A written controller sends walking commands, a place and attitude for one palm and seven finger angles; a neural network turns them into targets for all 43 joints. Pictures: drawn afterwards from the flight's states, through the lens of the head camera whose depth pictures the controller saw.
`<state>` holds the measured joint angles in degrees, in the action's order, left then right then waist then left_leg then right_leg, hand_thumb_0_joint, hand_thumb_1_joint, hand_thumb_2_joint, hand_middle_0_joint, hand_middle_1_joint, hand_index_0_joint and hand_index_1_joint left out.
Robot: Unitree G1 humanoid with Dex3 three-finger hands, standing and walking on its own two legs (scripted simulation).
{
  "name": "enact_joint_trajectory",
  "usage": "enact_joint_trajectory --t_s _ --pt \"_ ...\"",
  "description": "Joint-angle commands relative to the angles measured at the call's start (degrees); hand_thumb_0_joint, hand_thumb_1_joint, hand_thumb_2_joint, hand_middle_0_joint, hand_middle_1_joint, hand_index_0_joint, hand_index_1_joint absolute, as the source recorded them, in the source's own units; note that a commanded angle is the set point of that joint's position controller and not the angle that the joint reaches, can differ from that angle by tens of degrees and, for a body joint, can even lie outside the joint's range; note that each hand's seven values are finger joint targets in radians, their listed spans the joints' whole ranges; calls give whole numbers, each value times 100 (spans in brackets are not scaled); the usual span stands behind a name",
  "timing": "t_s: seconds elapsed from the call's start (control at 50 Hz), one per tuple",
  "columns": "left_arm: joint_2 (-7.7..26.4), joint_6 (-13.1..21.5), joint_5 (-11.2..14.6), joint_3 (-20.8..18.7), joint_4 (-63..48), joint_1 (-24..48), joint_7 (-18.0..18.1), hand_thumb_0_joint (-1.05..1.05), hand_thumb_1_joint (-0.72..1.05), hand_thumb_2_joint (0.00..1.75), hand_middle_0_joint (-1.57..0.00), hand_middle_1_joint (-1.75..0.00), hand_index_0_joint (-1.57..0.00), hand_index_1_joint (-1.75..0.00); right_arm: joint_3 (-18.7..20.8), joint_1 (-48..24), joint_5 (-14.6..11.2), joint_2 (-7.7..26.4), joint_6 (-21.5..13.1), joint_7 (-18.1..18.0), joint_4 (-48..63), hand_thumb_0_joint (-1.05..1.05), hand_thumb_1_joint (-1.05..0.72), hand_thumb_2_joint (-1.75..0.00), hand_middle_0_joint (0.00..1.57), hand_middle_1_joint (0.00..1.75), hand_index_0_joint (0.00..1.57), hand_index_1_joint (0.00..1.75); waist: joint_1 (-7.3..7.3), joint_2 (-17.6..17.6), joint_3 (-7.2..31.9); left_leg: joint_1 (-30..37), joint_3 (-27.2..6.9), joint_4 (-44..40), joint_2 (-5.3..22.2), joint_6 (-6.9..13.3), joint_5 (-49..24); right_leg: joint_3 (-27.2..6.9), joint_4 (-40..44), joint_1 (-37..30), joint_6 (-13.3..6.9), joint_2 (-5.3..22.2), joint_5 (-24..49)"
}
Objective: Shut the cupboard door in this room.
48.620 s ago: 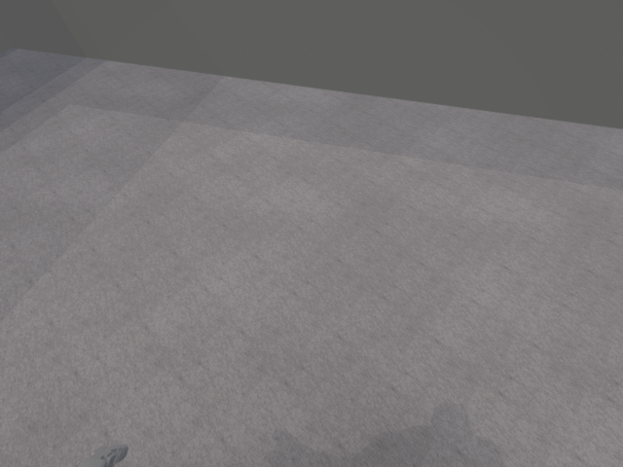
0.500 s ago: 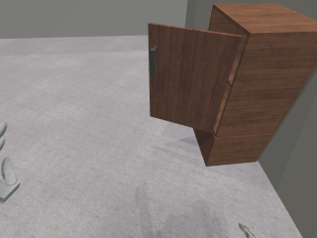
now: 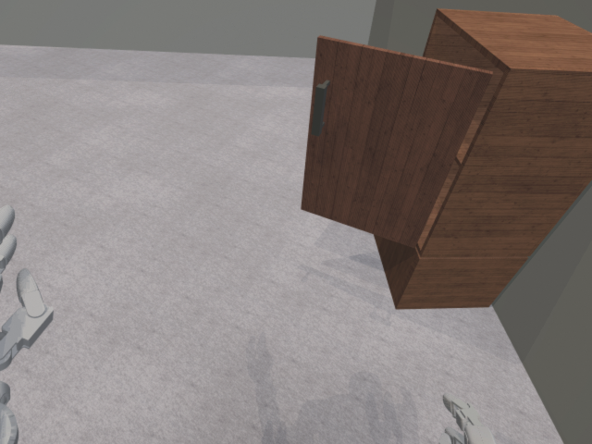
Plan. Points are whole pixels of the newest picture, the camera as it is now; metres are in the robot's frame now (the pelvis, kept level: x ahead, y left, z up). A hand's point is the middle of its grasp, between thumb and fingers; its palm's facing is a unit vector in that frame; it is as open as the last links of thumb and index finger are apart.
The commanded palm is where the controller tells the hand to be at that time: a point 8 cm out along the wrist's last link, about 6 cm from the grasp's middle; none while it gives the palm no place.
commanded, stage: stop stepping back and stand still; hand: left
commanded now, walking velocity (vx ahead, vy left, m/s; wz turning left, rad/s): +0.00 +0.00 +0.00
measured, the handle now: (321, 107) +0.96 +0.01 +0.01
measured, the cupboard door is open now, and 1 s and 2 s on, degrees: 63 63 63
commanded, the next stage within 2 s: let the arm hang, fingers relaxed in 0.30 s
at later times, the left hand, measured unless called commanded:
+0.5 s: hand (89, 378) +0.18 +0.27 +0.02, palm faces +0.24 -0.86 -0.45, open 7.4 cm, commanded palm none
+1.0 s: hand out of the picture -0.07 +0.20 -0.17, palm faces +0.06 -0.96 -0.27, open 7.4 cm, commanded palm none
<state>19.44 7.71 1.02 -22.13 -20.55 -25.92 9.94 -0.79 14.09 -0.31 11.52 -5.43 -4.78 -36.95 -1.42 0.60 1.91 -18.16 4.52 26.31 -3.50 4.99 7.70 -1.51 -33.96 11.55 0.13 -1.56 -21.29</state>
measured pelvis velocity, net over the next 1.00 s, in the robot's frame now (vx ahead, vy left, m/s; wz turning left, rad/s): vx -0.04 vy -0.02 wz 0.06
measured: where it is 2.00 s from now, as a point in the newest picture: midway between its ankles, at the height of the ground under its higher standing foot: outside the picture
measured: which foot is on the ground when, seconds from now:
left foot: down 0.00-0.74, up 0.76-0.94, down 0.96-1.00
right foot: up 0.00-0.12, down 0.14-1.00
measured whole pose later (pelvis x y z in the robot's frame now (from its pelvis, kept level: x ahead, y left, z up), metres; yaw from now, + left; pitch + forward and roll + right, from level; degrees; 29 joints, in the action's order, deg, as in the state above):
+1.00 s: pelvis -0.04 -0.02 +0.00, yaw +4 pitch +0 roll -1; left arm 14.7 -0.3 -1.1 -1.6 62.8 -17.5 0.3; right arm 1.7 13.6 0.7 16.5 0.6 -2.2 -60.3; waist -0.6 -0.6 -4.0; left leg -11.2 -2.5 28.2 0.4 -0.1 16.7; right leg 5.0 -27.2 11.4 -2.8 -1.9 -16.4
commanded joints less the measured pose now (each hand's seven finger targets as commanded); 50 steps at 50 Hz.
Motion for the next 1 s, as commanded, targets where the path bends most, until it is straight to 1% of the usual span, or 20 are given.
enact_joint_trajectory --t_s 0.0,0.06,0.1,0.16,0.2,0.36,0.38,0.4,0.42,0.48,0.54,0.64,0.68,0.7,0.72,0.76,0.8,0.88,0.94,0.98 --pt "1450 702 -61 -562 -2552 489 76 0 90 90 -20 -30 -20 -30 234 -547 80 609 -470 33 1055 0 -90 -90 20 30 20 30 33 -1284 339 187 -1812 -2266 1456 -779 2595 216 -7 -117 -98 -83 -192" --pt "1606 616 13 -983 -2303 -635 69 0 90 90 -20 -30 -20 -30 242 -506 68 588 -402 109 1110 0 -90 -90 20 30 20 30 85 -1215 595 129 -1147 -1713 1060 -847 1916 416 1021 -651 -193 -59 138" --pt "1546 532 149 -1052 -1932 -1063 45 0 90 90 -20 -30 -20 -30 220 -528 51 534 -224 128 1160 0 -90 -90 20 30 20 30 159 -791 553 -76 -974 -1267 961 -838 1452 243 1366 -768 -290 168 240" --pt "1566 453 271 -1228 -1471 -1071 41 0 90 90 -20 -30 -20 -30 233 -513 100 600 -91 138 1068 0 -90 -90 20 30 20 30 200 -462 607 155 -1016 -985 972 -957 783 99 1452 -432 -405 427 164" --pt "1405 381 303 -1037 -1281 -994 4 0 90 90 -20 -30 -20 -30 286 -495 -23 653 -42 101 1093 0 -90 -90 20 30 20 30 222 -22 423 312 -1082 -1060 1058 -772 1057 96 1420 -49 -319 300 -55" --pt "1428 364 83 -581 -1889 287 43 0 90 90 -20 -30 -20 -30 240 -665 -28 717 -157 -2 1079 0 -90 -90 20 30 20 30 135 -677 237 -71 -1299 -1744 1067 -829 2155 194 1185 -335 -225 96 -118" --pt "304 -338 -267 1550 2657 -1 -759 0 90 90 -20 -30 -20 -30 423 -864 -18 1831 -447 463 -144 0 -90 -90 20 30 20 30 334 -383 -615 -194 -1502 -180 1184 -433 -261 226 752 622 -268 615 727" --pt "302 -744 -198 1468 2909 8 -872 0 90 90 -20 -30 -20 -30 423 -362 -26 1546 -88 469 -232 0 -90 -90 20 30 20 30 303 -156 81 550 -1111 101 1186 -452 -982 -116 935 662 -319 703 640" --pt "263 -845 -172 1544 2794 77 -892 0 90 90 -20 -30 -20 -30 421 -294 -29 1510 -10 452 -130 0 -90 -90 20 30 20 30 289 -174 228 788 -1034 330 1158 -361 -936 -174 958 839 -354 765 481" --pt "416 -788 -203 1621 3516 601 -909 0 90 90 -20 -30 -20 -30 367 -258 54 1660 168 465 -223 0 -90 -90 20 30 20 30 309 418 212 490 -1750 -21 1324 -151 -159 -72 428 907 -433 546 -217" --pt "633 -906 -190 1677 4467 673 -930 0 90 90 -20 -30 -20 -30 355 -508 163 1928 333 446 -343 0 -90 -90 20 30 20 30 165 71 -277 -535 -2593 -1541 1549 -144 2359 -71 -308 457 -364 230 -573" --pt "757 -994 -263 1675 6239 -222 -973 0 90 90 -20 -30 -20 -30 434 -804 229 1955 498 436 -696 0 -90 -90 20 30 20 30 -242 -992 -60 -1039 -1858 -2198 1240 -439 2761 187 -136 -603 -442 68 -382" --pt "693 -910 -290 1720 6671 -361 -978 0 90 90 -20 -30 -20 -30 402 -815 197 1596 562 439 -806 0 -90 -90 20 30 20 30 -264 -230 5 -1084 -1158 -1338 708 -484 2337 -424 1155 -850 -617 452 -607" --pt "686 -864 -327 1762 6770 -134 -976 0 90 90 -20 -30 -20 -30 381 -737 142 1275 620 435 -878 0 -90 -90 20 30 20 30 -87 489 -124 -642 -710 -73 198 -571 1779 -1528 2182 167 -926 1217 -1725" --pt "663 -833 -303 1821 6701 660 -945 0 90 90 -20 -30 -20 -30 418 -497 144 1117 656 413 -1037 0 -90 -90 20 30 20 30 152 742 -498 -94 -627 1454 7 -553 1190 -2343 2976 1402 -1376 2070 -2160" --pt "567 -760 -238 1823 6651 1785 -892 0 90 90 -20 -30 -20 -30 502 -117 143 1178 696 393 -1363 0 -90 -90 20 30 20 30 529 105 -688 160 -868 2550 219 -393 1228 -1797 2787 1832 -1450 1900 -1129" --pt "611 -614 -242 1820 6942 1674 -939 0 90 90 -20 -30 -20 -30 503 -32 120 1198 577 393 -1537 0 -90 -90 20 30 20 30 492 -546 -540 -270 -744 2270 289 -338 1302 -1168 2134 666 -1360 1529 571" --pt "602 -534 -232 1825 7722 919 -910 0 90 90 -20 -30 -20 -30 404 -132 80 1145 446 292 -1668 0 -90 -90 20 30 20 30 192 108 143 -169 -677 341 503 -418 1313 -846 1069 -1252 -1183 1512 4004" --pt "366 -549 -131 1907 7969 836 -881 0 90 90 -20 -30 -20 -30 374 -72 97 1360 376 189 -1944 0 -90 -90 20 30 20 30 117 138 655 1414 -1008 -136 1006 -291 -2088 -197 808 -772 -446 878 4025" --pt "212 -595 -167 1945 8053 881 -839 0 90 90 -20 -30 -20 -30 334 -98 105 1252 450 158 -2044 0 -90 -90 20 30 20 30 119 392 474 1418 -798 38 1074 -351 -2114 -139 1062 -641 -312 825 3933"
